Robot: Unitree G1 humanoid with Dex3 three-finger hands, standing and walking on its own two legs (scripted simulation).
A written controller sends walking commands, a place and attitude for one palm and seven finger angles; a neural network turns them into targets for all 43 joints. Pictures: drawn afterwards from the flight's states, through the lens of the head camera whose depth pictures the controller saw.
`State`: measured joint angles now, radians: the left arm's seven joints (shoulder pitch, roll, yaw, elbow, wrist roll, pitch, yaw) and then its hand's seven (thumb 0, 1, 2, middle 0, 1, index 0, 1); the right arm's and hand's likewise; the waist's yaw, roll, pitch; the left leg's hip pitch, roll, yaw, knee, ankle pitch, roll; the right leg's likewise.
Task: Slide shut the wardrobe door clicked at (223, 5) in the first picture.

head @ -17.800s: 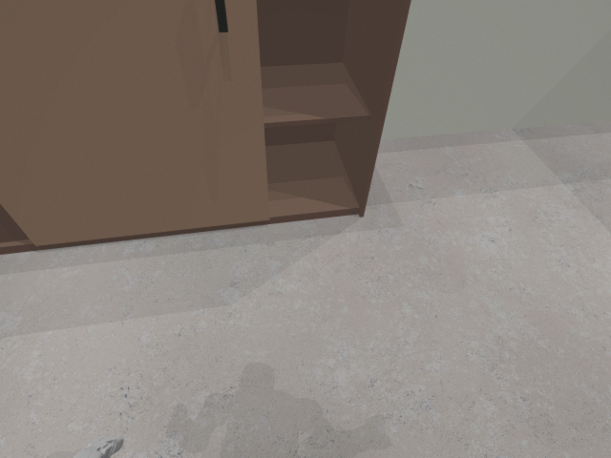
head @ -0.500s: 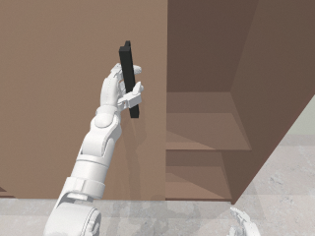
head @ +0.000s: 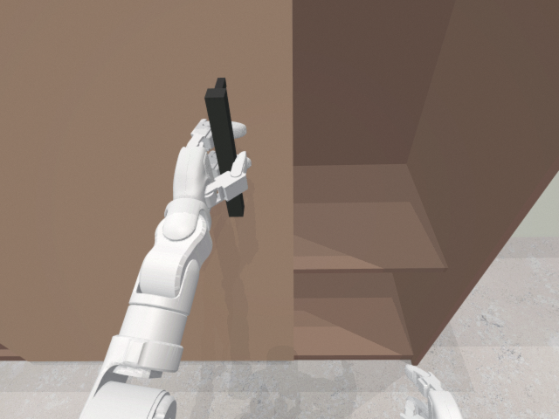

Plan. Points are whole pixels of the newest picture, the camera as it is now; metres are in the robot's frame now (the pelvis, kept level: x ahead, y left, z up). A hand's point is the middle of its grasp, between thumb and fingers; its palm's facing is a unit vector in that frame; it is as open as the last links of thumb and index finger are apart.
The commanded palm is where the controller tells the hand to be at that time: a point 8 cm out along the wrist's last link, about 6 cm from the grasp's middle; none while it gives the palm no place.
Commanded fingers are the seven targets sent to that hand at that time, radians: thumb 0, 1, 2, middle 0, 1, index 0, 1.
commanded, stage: grip the handle and tug to test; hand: left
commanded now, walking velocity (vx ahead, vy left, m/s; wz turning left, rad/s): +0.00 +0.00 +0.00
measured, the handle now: (229, 152) +0.44 +0.09 +0.18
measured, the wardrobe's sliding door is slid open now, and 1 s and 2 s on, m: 0.41 0.41 0.40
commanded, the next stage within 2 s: tug the door sideways, standing still in 0.10 s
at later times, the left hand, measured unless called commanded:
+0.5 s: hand (240, 175) +0.38 +0.07 +0.19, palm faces +0.03 -1.00 -0.01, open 6.1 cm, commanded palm +0.36 +0.09 +0.18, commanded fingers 0.00 0.90 0.90 -0.45 -1.40 -0.45 -1.40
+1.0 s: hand (244, 176) +0.38 +0.07 +0.18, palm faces +0.08 -1.00 -0.06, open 6.1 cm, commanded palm +0.36 +0.06 +0.18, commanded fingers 0.00 0.90 0.90 -0.45 -1.40 -0.45 -1.40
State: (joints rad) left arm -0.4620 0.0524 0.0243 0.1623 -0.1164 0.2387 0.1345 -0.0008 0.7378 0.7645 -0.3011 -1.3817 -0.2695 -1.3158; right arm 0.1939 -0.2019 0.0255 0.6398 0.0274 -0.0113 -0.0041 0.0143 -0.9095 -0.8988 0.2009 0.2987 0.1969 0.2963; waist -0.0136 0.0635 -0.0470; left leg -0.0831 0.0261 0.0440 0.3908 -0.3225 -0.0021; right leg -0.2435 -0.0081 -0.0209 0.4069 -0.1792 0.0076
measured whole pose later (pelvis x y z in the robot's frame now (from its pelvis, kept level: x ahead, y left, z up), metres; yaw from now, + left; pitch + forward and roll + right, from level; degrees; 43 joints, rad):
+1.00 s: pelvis -0.02 +0.01 +0.00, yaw +5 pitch +1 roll +0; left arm -0.70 -0.02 -0.12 0.44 -0.10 0.16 0.27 -0.02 0.74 0.82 -0.32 -1.40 -0.21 -1.40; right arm 0.23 -0.18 0.02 0.74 0.02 -0.02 0.02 0.01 -0.91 -0.90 0.20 0.30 0.20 0.30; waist 0.04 0.05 -0.02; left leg -0.18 -0.01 -0.03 0.49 -0.33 0.01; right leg -0.29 -0.06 -0.08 0.48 -0.20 0.02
